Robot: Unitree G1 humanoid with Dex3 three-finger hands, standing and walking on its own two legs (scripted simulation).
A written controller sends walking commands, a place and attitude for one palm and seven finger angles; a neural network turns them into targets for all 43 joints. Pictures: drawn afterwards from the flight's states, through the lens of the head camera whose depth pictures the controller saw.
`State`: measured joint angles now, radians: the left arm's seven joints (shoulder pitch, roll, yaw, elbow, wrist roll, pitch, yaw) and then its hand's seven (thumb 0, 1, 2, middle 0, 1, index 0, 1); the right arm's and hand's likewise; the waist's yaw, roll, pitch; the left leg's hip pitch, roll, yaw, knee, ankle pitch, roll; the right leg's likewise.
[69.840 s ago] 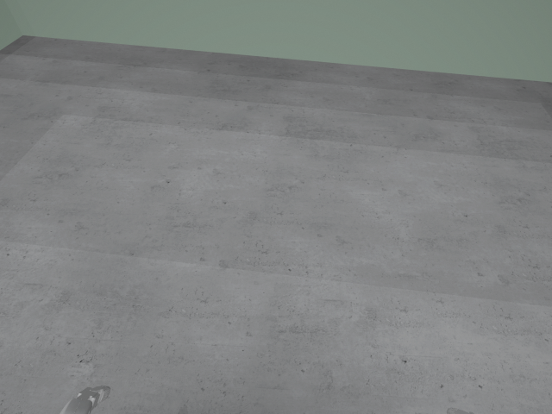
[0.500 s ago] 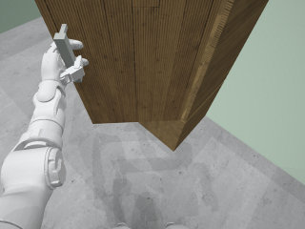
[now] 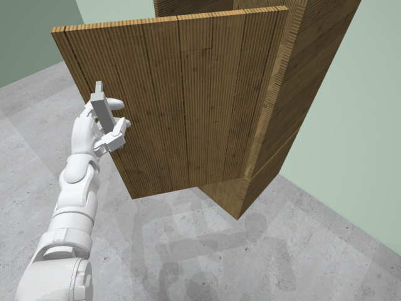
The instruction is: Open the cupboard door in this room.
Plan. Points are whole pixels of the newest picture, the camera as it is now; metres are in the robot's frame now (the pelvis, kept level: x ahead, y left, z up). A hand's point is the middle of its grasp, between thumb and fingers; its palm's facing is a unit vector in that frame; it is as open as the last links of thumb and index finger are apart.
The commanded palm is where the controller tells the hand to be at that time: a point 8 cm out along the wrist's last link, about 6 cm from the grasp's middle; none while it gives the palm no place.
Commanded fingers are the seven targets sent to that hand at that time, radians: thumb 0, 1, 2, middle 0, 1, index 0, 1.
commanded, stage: pull the door open along its arc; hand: left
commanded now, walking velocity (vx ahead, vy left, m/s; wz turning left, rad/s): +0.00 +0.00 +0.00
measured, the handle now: (108, 116) +0.47 +0.18 +0.11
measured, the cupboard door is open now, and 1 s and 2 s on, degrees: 56 86 88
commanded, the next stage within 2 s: open thumb and fingers to let go in 0.58 s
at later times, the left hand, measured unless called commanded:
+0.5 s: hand (160, 196) +0.28 +0.06 +0.11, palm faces +0.39 -0.92 +0.03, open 6.0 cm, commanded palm +0.22 +0.12 +0.11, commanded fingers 0.00 0.90 0.90 -0.40 -1.35 -0.40 -1.35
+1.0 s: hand (175, 199) +0.27 +0.04 +0.11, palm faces +0.44 -0.90 -0.01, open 8.4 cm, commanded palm +0.23 +0.08 +0.11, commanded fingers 0.00 -0.29 0.39 -0.31 -1.22 -0.31 -1.22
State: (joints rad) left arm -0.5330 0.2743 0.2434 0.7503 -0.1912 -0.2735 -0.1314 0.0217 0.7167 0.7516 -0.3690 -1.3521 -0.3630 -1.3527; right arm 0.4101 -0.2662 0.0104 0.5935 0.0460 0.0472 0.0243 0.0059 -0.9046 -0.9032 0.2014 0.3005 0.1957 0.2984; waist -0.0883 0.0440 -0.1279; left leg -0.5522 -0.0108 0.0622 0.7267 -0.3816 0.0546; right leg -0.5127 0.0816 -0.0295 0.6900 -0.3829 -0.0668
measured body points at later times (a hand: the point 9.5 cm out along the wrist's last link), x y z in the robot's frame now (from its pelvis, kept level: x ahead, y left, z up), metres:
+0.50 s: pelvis -0.01 -0.04 +0.01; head -0.03 -0.06 +0.46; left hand +0.25 +0.11 +0.11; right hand +0.20 -0.22 -0.07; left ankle -0.02 +0.08 -0.71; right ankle -0.03 -0.08 -0.71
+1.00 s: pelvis -0.02 -0.07 +0.01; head -0.02 -0.11 +0.46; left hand +0.24 +0.08 +0.11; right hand +0.17 -0.27 -0.10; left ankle -0.02 +0.08 -0.71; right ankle -0.03 -0.08 -0.71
